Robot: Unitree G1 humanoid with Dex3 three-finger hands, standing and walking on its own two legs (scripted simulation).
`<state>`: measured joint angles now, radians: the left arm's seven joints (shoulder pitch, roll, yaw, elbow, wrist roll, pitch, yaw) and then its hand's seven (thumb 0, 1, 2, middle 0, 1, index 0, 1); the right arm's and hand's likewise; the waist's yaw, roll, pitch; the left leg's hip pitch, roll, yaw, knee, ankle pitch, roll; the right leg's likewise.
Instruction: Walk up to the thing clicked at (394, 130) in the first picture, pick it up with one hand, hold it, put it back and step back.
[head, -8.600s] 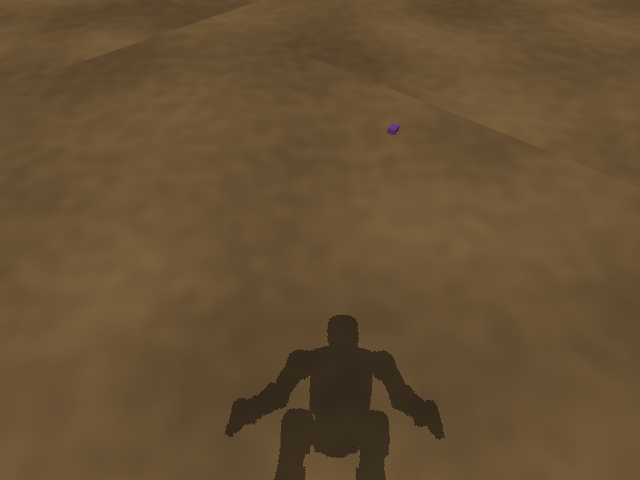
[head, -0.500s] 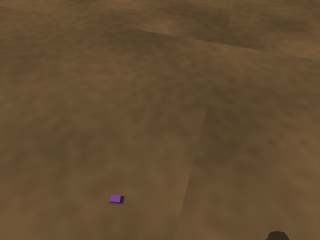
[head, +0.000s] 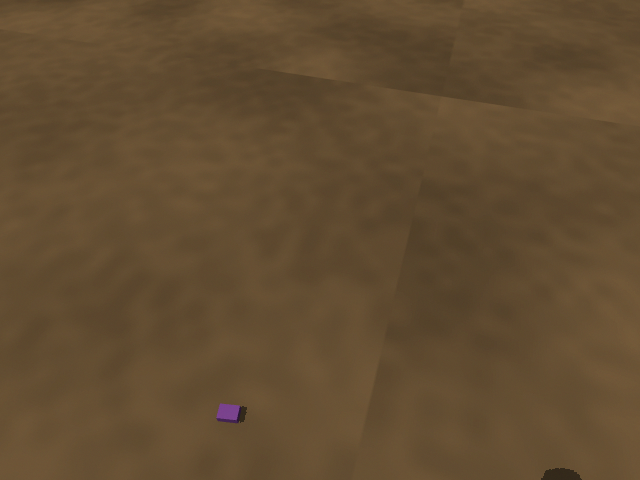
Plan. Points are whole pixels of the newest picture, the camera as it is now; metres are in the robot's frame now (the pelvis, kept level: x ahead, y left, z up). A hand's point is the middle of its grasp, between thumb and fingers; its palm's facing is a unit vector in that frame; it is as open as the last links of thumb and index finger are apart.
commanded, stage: stand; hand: left
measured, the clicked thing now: (229, 413) +0.44 +0.29 -0.77
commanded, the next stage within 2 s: none
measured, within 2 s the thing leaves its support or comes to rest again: neither
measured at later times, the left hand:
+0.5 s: hand out of the picture +0.08 +0.25 -0.16, palm faces -0.01 -0.94 -0.34, open 7.4 cm
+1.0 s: hand out of the picture +0.08 +0.25 -0.16, palm faces -0.02 -0.94 -0.34, open 7.4 cm
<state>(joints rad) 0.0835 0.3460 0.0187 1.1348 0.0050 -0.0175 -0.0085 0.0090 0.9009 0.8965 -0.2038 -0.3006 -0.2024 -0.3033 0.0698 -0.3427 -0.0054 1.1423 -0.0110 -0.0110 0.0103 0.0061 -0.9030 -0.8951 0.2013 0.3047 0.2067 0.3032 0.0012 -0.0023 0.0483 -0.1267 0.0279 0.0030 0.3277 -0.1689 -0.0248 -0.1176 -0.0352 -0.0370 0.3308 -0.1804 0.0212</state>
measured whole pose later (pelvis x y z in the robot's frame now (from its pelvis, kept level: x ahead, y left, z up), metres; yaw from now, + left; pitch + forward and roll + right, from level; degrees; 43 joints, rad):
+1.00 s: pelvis +0.00 -0.01 +0.00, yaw +0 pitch -2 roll +0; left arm 0.11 0.36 0.01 1.13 0.01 -0.01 -0.01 0.01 0.90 0.90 -0.20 -0.30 -0.20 -0.30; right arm 0.11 -0.35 0.00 1.15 -0.01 -0.01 0.01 0.01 -0.90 -0.90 0.20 0.30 0.21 0.30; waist 0.00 0.00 0.05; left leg -0.11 0.04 0.00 0.31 -0.17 -0.04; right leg -0.11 -0.02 -0.04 0.32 -0.18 0.01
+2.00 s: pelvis +0.01 -0.01 +0.00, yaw +0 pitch -2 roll +0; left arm 0.12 0.36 0.00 1.12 0.01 -0.01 -0.01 0.01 0.90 0.90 -0.20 -0.30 -0.20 -0.30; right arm 0.11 -0.35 0.00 1.14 -0.01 0.00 0.01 0.01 -0.90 -0.90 0.20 0.30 0.21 0.30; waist 0.00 0.00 0.05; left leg -0.10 0.04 0.01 0.31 -0.17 -0.03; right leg -0.10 -0.03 -0.03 0.32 -0.19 0.01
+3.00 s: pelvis +0.01 -0.01 +0.00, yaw -1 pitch -2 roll +0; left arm 0.12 0.36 0.00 1.12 0.01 -0.01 0.00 0.01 0.90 0.90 -0.20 -0.30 -0.20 -0.30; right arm 0.11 -0.35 0.00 1.13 -0.01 0.00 0.01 0.01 -0.90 -0.90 0.20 0.30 0.21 0.30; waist 0.00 0.00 0.05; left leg -0.09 0.04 0.01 0.31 -0.18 -0.04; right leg -0.09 -0.02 -0.03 0.32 -0.19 0.01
